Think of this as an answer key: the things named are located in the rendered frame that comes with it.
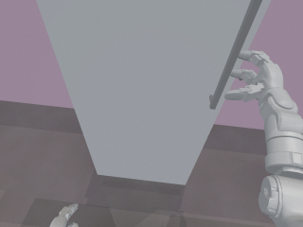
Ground robot left hand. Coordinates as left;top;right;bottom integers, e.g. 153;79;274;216
49;203;79;227

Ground right robot upper arm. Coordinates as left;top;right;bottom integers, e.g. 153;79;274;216
258;175;303;227

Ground robot right hand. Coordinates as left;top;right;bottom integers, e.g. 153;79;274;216
224;50;284;102

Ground right robot forearm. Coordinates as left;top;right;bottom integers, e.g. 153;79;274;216
258;88;303;181

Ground handle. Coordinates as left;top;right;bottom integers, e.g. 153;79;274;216
209;0;262;110

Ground fridge door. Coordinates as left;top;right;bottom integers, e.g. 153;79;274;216
36;0;271;185

